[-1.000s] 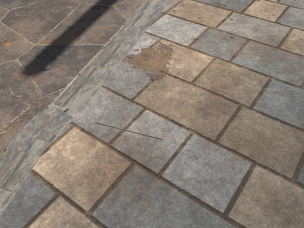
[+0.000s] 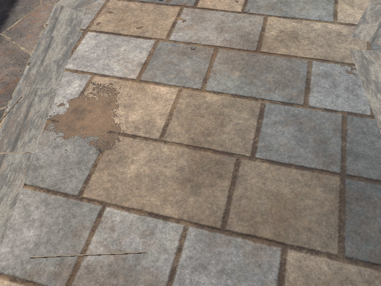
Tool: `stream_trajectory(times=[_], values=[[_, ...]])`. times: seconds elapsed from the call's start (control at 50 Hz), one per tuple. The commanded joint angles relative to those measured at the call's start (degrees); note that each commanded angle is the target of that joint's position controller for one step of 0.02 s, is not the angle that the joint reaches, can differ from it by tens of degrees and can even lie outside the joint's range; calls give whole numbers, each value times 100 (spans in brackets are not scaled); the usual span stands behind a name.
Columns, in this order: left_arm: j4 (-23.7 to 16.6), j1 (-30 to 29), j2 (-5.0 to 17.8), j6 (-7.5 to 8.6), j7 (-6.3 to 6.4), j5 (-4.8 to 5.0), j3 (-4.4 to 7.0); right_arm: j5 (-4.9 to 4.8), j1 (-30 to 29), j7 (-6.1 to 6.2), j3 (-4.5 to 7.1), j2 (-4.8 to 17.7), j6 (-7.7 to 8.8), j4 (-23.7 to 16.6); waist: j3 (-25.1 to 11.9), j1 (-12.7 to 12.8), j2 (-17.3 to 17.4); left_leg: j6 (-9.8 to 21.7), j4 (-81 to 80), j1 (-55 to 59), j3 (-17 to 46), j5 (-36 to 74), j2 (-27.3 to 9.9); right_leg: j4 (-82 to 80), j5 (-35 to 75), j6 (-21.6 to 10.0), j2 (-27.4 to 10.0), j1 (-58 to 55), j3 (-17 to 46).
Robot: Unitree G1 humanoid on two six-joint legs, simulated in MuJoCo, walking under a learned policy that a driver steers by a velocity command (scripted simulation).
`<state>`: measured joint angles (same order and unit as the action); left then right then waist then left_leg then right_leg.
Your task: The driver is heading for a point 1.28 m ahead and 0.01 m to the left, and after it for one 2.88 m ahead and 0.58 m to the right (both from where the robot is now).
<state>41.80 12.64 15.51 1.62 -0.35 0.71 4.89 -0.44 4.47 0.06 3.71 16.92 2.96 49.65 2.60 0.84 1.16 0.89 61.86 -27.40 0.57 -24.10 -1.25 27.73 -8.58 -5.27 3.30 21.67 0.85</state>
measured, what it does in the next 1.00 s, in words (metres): walks ahead, turning right: left foot, then right foot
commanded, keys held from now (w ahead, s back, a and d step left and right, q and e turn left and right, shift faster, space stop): w+e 0.28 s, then w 0.04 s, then no key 0.68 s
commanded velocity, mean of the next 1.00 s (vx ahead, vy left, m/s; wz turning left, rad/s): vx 0.22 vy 0.00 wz -0.30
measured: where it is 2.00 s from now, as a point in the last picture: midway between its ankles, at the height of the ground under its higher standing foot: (223, 266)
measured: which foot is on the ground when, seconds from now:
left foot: up 0.00-0.30, down 0.32-0.74, up 0.76-0.90, down 0.92-1.00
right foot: down 0.00-0.32, up 0.34-0.68, down 0.70-1.00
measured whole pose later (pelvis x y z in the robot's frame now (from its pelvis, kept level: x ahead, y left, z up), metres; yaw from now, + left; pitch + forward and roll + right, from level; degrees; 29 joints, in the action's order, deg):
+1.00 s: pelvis +0.28 +0.02 +0.00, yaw -16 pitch -1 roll -1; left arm 42.5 7.8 11.9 -0.3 0.5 -1.0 2.0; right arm 0.8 11.5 0.9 1.1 14.6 -0.3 53.9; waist 0.8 -1.2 0.2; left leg -1.6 32.4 -12.5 0.4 -19.2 -2.6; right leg 29.8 -12.6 0.1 1.3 16.8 0.6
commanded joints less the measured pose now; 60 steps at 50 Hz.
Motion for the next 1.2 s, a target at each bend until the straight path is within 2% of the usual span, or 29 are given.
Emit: stream_trajectory(times=[0.02, 0.1, 0.2, 0.24, 0.28, 0.3, 0.32, 0.34, 0.36, 0.38, 0.42, 0.48, 0.54, 0.62, 0.68, 0.7, 0.72, 0.74, 0.76, 0.78, 0.82, 0.84, 0.88, 0.92, 0.94, 0.96, 0.98, 1.06, 1.2], values=[[-474, -35, 838, 153, 122, -56, 201, 61, -16, -1, 171, 574, 145, -299, -627, -118, -572, -37, -772, -697, 303, 761, -189, -1705, -1326, -885, -1306, -1033, 2184], [-456, 232, 1019, 170, 198, 8, 272, 53, -352, 13, 91, 349, 193, -387, -600, 40, -693, -274, -2098, -388, 292, 1309, 21, -1623, -1118, -861, -1149, -914, 1943], [-433, 410, 1059, 99, 175, 38, 291, -40, -623, -41, 78, 446, 303, -548, -515, 196, -886, -323, -2904, 61, 319, 1461, 160, -1417, -1480, -750, -1148, -728, 2222], [-439, 424, 1008, 65, 164, 34, 270, -82, -514, -66, 111, 538, 380, -560, -528, 133, -943, -241, -3157, 437, 335, 1354, 198, -1246, -1653, -701, -1141, -686, 2443], [-495, 294, 840, 29, 167, 39, 205, -92, -67, -71, 163, 591, 450, -439, -539, -159, -928, -114, -3624, 1210, 262, 1475, 181, -850, -1904, -537, -935, -418, 2500], [-514, 256, 603, 28, 172, 16, 123, -60, 374, -61, 206, 660, 469, -300, -633, -358, -843, -17, -3797, 1825, 288, 1441, -18, -394, -2001, -370, -737, -115, 2306], [-549, 274, 150, 47, 173, -20, -21, 40, 1128, -32, 270, 903, 481, -139, -968, -595, -247, 283, -4043, 2831, 1185, 801, -916, 945, -2371, -81, -361, 606, 1755], [-787, 424, -53, 122, 184, 17, -88, 190, 1463, -18, 353, 1406, 418, -105, -892, -422, 1035, 985, -4681, 3489, 3150, -164, -1958, 2410, -2778, 200, 349, 1942, 877], [-840, 528, 455, 186, 198, 95, 6, 162, 1342, -67, 376, 1375, 409, -78, -531, -319, 1311, 1467, -4917, 3253, 4191, -651, -2353, 3278, -2724, 294, 18, 2696, 938], [-702, 440, 799, 173, 209, 69, 88, 85, 1049, -81, 255, 880, 408, -214, -197, -315, 811, 1370, -4793, 2976, 3505, -44, -2085, 3612, -2260, 360, -204, 2729, 1054], [-583, 377, 744, 106, 227, -48, 109, 99, 657, -95, 119, 510, 348, -307, -204, -170, 555, 1016, -4624, 2575, 2151, 1968, -1497, 3532, -1601, 504, -329, 2345, 879], [-661, 253, 396, 81, 190, -85, 20, 123, 631, -44, 78, 519, 287, -191, -455, -78, 609, 984, -4497, 2204, 953, 4894, -1124, 2907, -991, 708, -395, 1555, 437], [-771, -92, 88, 51, 155, -56, -121, 49, 695, 29, 90, 669, 190, -60, -669, -170, 655, 914, -4437, 2032, 367, 5522, -923, 1741, -283, 768, -447, 775, 82], [-858, -473, 262, -4, 117, -28, -85, -33, 934, 30, 109, 844, 80, 88, -658, -332, 686, 916, -4328, 2193, 426, 5039, -1060, 779, 54, 666, -336, 225, -37], [-795, -320, 349, 10, 101, -68, -26, -147, 840, 26, 77, 792, 36, 135, -607, -105, 551, 721, -3883, 2167, 522, 4417, -998, -446, 756, 339, -226, -589, -103], [-773, -190, 576, 15, 144, -113, 43, -105, 1034, 11, 40, 688, 66, 186, -761, -74, 339, 470, -3568, 1939, 424, 4167, -783, -694, 1748, 156, -460, -1306, 180], [-792, 131, 972, -2, 198, -213, 123, 97, 1143, -16, -46, 479, 142, 86, -1329, -84, -229, 175, -2874, 1298, 177, 3025, -455, -97, 4073, -186, -1269, -2499, 895], [-699, 216, 748, -58, 205, -233, 34, 144, 1645, -44, -181, 120, 158, 177, -1896, -216, -1044, -128, -2219, 672, 17, 912, -183, 145, 4847, -977, -2071, -3216, 1594], [-651, 220, 270, -92, 153, -206, -93, 87, 1387, -45, -188, 187, 72, 191, -1855, -50, -1188, -279, -1866, 525, 184, -856, -177, -109, 4374, -1214, -2236, -2914, 1949], [-613, 33, 170, -86, 102, -194, -155, 27, 1106, -39, -148, 362, -14, 90, -1468, -53, -1076, -352, -1690, 299, 242, -1335, -216, -314, 3601, -1104, -2100, -2555, 1922], [-613, -455, 483, -71, 65, -178, -83, 58, 1044, 48, -109, 422, -201, 128, -976, -213, -847, -461, -1834, 441, 213, -925, -275, -592, 2613, -797, -1844, -1690, 1632], [-630, -734, 584, -73, 80, -169, -52, 83, 1165, 89, -98, 416, -267, 191, -897, -364, -886, -485, -2137, 855, 179, -392, -292, -691, 2234, -649, -1685, -1209, 1420], [-596, -1058, 483, -120, 85, -165, -74, 118, 1479, 88, -155, 183, -305, 378, -854, -605, -890, -472, -3065, 1777, -101, 1085, -104, -676, 1329, -350, -1253, -533, 873], [-369, -706, 265, -121, 60, -152, -123, 219, 1269, 67, -141, 386, -324, 292, -618, -400, -645, -313, -3646, 1902, 107, 1707, -281, -586, -499, 141, -797, -392, 544], [-326, -567, 251, -140, 63, -175, -117, 148, 1043, 95, -91, 657, -341, 230, -261, -155, -214, -132, -3729, 1331, 170, 979, -387, -565, -1173, 332, -537, -487, 365], [-320, -618, 190, -142, 85, -179, -138, 101, 785, 107, -81, 661, -331, 223, 16, -89, 164, -7, -3853, 770, 229, 239, -351, -433, -1017, 431, -430, -769, 249], [-269, -651, 259, -121, 115, -170, -120, 110, 627, 114, -118, 504, -289, 184, 100, -112, 168, -10, -3927, 659, 231, 220, -327, -264, -629, 437, -444, -901, 262], [-57, -531, 318, -85, 174, -128, -67, 90, 796, 92, -133, 410, -112, 338, -367, -178, 97, -87, -3712, 1212, 144, 1472, -268, 70, 961, 346, -528, -1188, 267], [377, -403, 347, -139, 195, -89, -37, 69, 761, 95, -151, 389, -183, 492, -419, -188, -54, -29, -3657, 1446, 101, 1917, -207, 123, 1276, 421, -533, -1315, 224]])
Next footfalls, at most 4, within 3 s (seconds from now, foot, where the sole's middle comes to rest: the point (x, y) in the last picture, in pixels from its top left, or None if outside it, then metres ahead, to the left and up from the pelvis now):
0.32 left None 0.23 0.15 -0.77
0.70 right None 0.32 -0.12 -0.77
0.92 left None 0.33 0.14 -0.77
2.04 left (203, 207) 0.73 0.03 -0.77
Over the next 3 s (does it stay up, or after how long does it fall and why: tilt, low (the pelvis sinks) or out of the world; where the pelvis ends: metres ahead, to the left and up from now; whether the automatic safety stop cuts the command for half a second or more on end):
stays up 1.09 0.04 0.00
